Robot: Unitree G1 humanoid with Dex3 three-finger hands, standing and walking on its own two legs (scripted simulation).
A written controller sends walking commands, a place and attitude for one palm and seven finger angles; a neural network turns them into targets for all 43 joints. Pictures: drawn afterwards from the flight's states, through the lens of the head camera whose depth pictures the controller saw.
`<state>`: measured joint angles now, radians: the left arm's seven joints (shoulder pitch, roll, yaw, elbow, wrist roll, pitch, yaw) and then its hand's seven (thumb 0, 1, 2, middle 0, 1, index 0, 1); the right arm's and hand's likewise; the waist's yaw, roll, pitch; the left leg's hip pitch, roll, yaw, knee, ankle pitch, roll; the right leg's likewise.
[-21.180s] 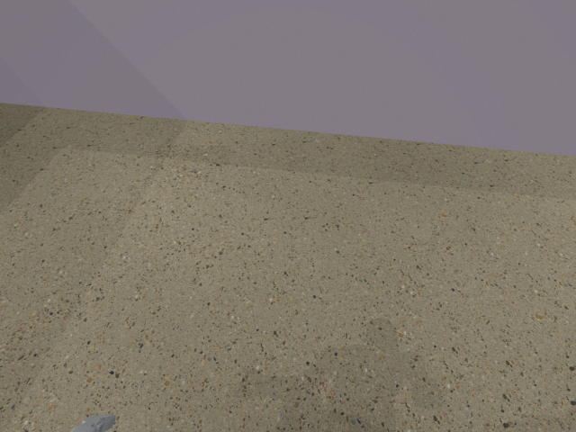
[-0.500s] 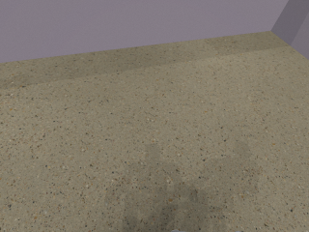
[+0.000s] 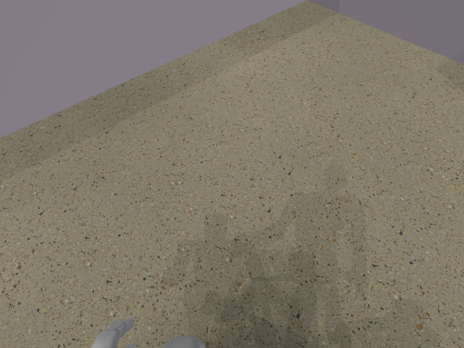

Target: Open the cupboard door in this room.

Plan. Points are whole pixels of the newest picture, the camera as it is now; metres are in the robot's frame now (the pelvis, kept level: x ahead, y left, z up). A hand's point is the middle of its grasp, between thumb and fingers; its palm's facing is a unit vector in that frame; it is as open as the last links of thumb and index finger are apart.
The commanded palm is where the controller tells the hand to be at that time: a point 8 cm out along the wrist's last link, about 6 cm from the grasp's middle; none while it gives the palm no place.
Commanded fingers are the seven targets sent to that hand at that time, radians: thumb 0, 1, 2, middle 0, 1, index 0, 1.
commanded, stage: turn or walk to find it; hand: left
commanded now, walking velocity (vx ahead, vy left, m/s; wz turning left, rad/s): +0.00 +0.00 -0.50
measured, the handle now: out of the picture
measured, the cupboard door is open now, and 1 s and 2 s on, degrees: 0 0 0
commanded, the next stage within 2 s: none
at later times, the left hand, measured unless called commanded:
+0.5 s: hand out of the picture +0.10 +0.23 -0.17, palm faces -0.17 -0.96 -0.21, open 7.4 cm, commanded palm none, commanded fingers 0.00 0.90 0.90 -0.20 -0.30 -0.20 -0.30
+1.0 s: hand (183, 346) +0.14 +0.11 -0.14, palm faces -0.48 -0.84 -0.25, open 7.4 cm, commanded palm none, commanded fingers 0.00 0.90 0.90 -0.20 -0.30 -0.20 -0.30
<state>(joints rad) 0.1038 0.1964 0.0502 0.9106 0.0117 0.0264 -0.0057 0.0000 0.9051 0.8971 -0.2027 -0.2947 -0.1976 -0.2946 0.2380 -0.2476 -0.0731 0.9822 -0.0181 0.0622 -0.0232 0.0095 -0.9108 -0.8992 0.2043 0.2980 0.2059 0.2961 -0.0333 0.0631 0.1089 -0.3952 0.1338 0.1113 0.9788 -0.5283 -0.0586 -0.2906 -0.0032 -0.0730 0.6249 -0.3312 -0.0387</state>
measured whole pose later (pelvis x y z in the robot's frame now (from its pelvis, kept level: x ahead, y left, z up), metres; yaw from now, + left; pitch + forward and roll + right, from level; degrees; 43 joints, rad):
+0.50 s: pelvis -0.01 +0.04 +0.01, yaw -15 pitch -1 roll -2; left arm 0.20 0.26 0.09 0.96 0.02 0.08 -0.01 0.00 0.90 0.90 -0.20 -0.29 -0.20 -0.29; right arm 0.15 -0.19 -0.02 0.89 -0.02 0.01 -0.02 0.01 -0.91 -0.90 0.20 0.30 0.21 0.30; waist 0.03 -0.04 0.08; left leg -0.26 0.06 0.10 0.55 -0.28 0.03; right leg -0.46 0.06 0.06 0.99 -0.46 0.03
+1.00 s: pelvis -0.05 +0.00 +0.01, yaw -31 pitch -1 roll +0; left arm 0.14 0.18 0.05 0.92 0.01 0.03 0.00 0.00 0.90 0.90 -0.20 -0.29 -0.20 -0.29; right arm 0.25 -0.26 -0.08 0.99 -0.03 0.07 -0.01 0.01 -0.91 -0.90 0.20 0.30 0.20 0.30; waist -0.03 0.06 0.09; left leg -0.48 0.12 0.08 1.08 -0.41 -0.07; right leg -0.26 0.01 -0.05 0.55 -0.28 -0.04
